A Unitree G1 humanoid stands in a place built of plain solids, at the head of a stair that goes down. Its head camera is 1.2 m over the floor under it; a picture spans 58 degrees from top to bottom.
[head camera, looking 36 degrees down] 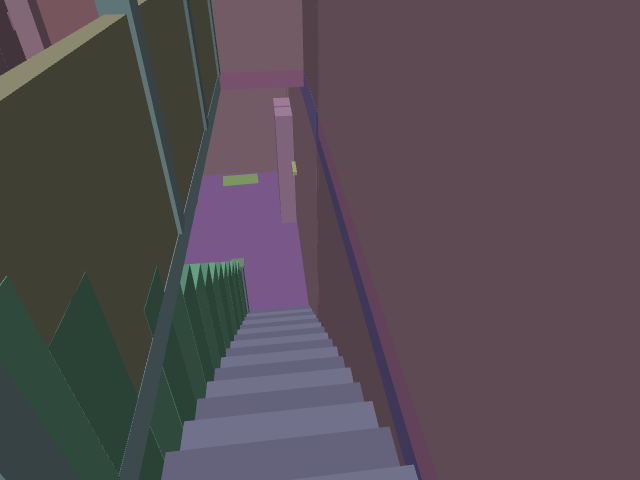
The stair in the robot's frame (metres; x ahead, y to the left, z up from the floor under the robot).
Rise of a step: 0.19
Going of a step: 0.24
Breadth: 0.85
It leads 7 degrees to the left of straight ahead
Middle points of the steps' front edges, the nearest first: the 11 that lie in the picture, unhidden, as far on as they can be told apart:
0.89 0.15 -0.38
1.13 0.18 -0.57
1.37 0.21 -0.76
1.61 0.24 -0.95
1.85 0.27 -1.14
2.09 0.30 -1.33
2.33 0.33 -1.53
2.57 0.35 -1.72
2.81 0.38 -1.91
3.05 0.41 -2.10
3.30 0.44 -2.29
